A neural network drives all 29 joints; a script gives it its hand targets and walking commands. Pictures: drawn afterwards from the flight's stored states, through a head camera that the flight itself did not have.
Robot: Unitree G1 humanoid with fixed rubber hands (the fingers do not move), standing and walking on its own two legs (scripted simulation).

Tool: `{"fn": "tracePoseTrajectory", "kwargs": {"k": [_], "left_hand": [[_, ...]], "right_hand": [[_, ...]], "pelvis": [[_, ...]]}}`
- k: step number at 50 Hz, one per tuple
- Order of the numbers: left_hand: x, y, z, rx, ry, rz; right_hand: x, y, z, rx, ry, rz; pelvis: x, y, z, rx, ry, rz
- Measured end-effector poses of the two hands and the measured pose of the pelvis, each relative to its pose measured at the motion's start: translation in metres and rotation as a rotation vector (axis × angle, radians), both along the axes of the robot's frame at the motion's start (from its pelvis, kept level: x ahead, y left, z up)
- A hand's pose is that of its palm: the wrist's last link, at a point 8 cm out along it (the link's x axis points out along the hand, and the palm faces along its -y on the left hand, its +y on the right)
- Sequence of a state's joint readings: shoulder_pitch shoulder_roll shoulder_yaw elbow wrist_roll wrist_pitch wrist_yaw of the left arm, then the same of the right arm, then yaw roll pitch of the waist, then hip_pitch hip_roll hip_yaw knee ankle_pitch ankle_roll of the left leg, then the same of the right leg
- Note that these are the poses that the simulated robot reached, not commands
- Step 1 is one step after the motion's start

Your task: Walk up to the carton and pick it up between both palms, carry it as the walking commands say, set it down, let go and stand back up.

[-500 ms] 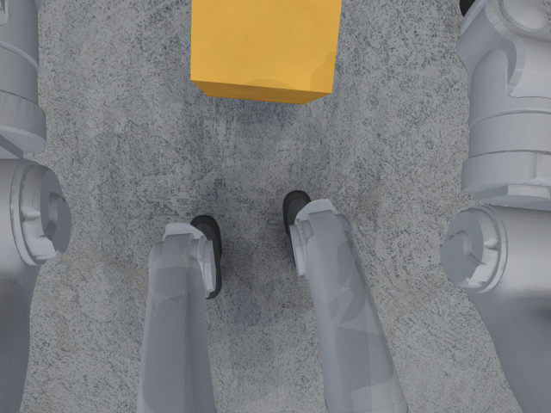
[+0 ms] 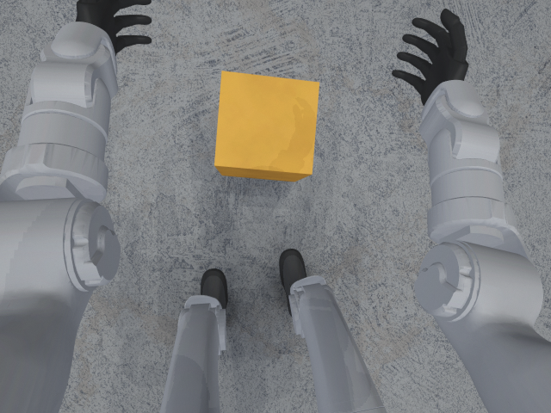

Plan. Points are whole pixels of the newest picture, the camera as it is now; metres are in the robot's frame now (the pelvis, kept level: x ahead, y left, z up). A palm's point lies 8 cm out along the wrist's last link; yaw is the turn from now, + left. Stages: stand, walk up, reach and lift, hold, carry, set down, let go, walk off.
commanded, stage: let go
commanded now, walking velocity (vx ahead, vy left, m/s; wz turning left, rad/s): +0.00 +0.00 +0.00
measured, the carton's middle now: (264, 135) +0.54 -0.08 -0.54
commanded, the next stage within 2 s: stand in 1.42 s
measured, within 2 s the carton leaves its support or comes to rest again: neither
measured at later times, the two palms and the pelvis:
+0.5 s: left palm (51, 171) +0.43 +0.17 -0.04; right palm (492, 175) +0.37 -0.27 -0.03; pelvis +0.06 -0.01 +0.07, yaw +0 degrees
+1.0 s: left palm out of the picture +0.26 +0.23 +0.04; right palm (521, 346) +0.22 -0.22 +0.04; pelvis +0.08 +0.01 +0.11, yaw -2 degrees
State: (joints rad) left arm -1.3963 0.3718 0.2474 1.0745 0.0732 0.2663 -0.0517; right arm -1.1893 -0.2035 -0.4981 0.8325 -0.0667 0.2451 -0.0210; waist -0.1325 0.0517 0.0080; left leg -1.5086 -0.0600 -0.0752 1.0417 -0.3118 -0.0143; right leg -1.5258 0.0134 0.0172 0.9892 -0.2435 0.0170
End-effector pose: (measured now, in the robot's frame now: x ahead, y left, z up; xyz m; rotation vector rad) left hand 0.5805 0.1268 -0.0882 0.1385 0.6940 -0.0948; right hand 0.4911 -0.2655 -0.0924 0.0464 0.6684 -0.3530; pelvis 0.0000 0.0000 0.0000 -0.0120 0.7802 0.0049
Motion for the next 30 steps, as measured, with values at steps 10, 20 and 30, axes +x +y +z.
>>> {"fn": "tracePoseTrajectory", "kwargs": {"k": [10, 20, 30], "left_hand": [[-0.032, 0.016, -0.013, 0.096, 0.011, 0.075], [-0.119, 0.031, 0.022, 0.13, 0.039, 0.115], [-0.191, 0.059, 0.075, 0.111, 0.039, 0.113]], "right_hand": [[-0.016, 0.005, -0.007, -0.056, 0.07, 0.118], [-0.089, -0.004, 0.033, -0.066, 0.149, 0.23], [-0.158, 0.013, 0.09, -0.067, 0.141, 0.312]], "pelvis": [[0.027, -0.008, 0.023, 0.001, 0.023, 0.01], [0.053, -0.012, 0.056, 0.015, -0.106, -0.004], [0.062, -0.007, 0.082, 0.011, -0.344, -0.012]]}}
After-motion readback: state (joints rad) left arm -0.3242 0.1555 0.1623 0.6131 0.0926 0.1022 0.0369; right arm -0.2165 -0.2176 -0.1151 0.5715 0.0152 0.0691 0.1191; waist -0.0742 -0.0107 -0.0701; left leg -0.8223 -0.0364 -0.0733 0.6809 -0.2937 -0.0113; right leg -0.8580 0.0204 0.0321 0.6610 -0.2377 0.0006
